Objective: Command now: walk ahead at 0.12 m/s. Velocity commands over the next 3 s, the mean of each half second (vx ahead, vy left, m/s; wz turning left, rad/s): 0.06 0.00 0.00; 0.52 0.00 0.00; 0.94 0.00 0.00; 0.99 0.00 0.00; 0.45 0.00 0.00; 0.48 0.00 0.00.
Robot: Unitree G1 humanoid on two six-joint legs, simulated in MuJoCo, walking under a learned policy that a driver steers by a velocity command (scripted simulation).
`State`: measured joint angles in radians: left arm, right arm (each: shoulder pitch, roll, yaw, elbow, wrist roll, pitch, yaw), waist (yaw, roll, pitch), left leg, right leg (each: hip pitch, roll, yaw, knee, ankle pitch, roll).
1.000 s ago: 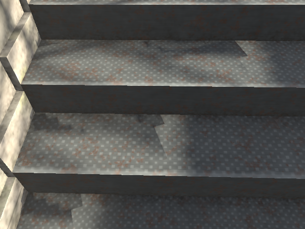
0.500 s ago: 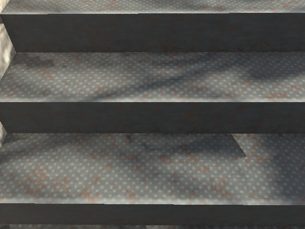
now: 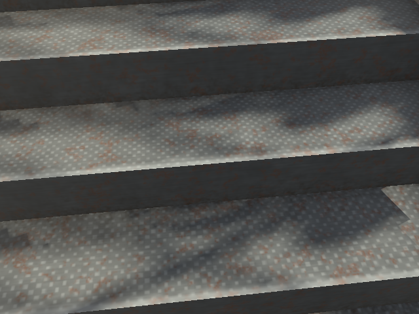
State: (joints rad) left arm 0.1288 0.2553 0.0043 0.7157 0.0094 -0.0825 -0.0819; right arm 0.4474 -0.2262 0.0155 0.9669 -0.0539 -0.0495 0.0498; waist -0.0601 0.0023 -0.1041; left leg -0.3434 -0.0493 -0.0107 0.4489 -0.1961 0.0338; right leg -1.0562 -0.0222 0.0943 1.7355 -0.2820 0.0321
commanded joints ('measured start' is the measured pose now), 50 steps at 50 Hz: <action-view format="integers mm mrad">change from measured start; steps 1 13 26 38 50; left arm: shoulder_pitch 100 8 36 -234 -412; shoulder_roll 84 41 29 168 -136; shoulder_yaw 1 32 49 79 -63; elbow -15 24 33 13 -376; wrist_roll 31 -17 -17 24 19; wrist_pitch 7 10 2 36 31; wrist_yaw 7 -8 -18 84 84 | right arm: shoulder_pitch -434 -106 -212 -138 67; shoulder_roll -210 -71 -67 -15 -20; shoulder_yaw -52 -60 -67 -62 -41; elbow -289 -180 -163 -195 44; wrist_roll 31 68 73 18 46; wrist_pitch -72 3 -5 -17 -78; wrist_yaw -22 23 0 8 -46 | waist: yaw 153 -15 36 -97 88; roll -6 -28 -17 -77 20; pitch -63 -56 30 130 233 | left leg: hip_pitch -223 68 -10 110 17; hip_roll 170 100 82 101 248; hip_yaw -87 -18 -22 60 -104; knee -91 142 104 126 -544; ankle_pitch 560 192 69 -63 -185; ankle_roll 135 -49 -57 78 134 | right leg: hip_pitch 508 893 863 703 -140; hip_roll -57 -130 -48 -202 -36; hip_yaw -59 -32 -100 -12 -194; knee -288 -1180 -1181 -1482 120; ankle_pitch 65 811 332 186 -167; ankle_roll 73 -100 -61 -270 -189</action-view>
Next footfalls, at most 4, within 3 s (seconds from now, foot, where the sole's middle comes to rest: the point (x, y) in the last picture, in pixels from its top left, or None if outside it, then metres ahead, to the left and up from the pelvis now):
0.12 right None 0.07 -0.16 -0.78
1.12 right None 0.32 -0.06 -0.61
1.56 left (165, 251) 0.59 0.12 -0.45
1.96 right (211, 124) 0.89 -0.02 -0.28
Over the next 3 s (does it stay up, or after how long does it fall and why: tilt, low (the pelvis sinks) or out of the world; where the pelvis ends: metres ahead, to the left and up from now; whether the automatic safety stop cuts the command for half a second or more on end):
stays up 1.26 0.03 0.67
